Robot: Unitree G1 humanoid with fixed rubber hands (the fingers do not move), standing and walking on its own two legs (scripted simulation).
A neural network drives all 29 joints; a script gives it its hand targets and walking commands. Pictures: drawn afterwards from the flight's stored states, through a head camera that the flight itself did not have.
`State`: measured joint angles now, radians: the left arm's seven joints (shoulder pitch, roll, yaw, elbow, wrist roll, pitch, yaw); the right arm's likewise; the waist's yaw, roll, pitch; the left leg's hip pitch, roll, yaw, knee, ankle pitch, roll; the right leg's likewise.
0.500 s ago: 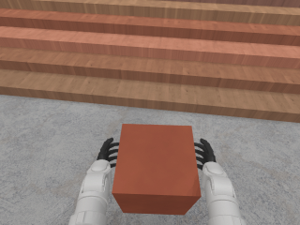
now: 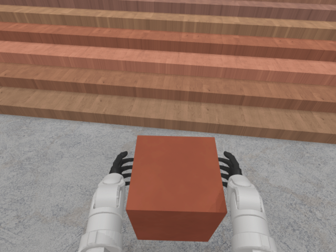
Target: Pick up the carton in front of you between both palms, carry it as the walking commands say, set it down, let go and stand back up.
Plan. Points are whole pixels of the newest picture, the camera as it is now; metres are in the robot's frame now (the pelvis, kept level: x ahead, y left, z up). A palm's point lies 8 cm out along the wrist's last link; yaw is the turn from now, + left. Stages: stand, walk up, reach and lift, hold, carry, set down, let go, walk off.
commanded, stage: reach and lift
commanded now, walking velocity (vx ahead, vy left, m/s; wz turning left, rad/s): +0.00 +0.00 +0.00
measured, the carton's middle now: (174, 190) +0.31 +0.00 -0.05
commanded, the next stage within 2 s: hold in 0.58 s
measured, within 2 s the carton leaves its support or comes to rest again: neither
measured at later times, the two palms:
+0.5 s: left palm (116, 175) +0.30 +0.15 +0.04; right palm (235, 176) +0.31 -0.15 +0.04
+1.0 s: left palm (115, 175) +0.29 +0.15 +0.05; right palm (238, 176) +0.29 -0.15 +0.06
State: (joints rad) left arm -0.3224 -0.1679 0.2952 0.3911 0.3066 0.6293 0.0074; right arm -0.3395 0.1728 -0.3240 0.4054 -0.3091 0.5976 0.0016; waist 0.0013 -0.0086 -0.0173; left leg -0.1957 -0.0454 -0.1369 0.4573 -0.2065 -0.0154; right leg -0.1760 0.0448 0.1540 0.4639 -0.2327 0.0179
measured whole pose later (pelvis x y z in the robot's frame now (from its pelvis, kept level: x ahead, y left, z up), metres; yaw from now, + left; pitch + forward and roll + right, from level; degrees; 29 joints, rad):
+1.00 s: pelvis +0.00 +0.00 +0.01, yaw +0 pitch -7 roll +0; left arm -0.29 -0.16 0.23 0.27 0.30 0.77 0.00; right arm -0.30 0.16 -0.26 0.28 -0.30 0.75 0.00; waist 0.00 -0.01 -0.01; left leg -0.07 -0.04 -0.13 0.37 -0.18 -0.01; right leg -0.05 0.04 0.14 0.37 -0.20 0.01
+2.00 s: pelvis +0.02 -0.01 +0.00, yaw -2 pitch -1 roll +1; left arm -0.23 -0.14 0.19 0.16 0.24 0.80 0.02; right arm -0.26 0.15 -0.19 0.18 -0.25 0.78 -0.02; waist 0.02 0.00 -0.10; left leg -0.20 -0.01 -0.05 0.45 -0.28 -0.01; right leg -0.23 0.00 0.07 0.54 -0.38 0.00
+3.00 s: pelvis +0.50 -0.09 +0.01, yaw -1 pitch +5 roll +2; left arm -0.14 -0.13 0.11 -0.37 0.10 1.18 0.09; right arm -0.16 0.13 -0.09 -0.37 -0.12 1.17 -0.09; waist 0.03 0.00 -0.05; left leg -0.63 0.09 0.12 0.79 -0.16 0.01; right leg -0.10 -0.03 -0.21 0.27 -0.26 -0.05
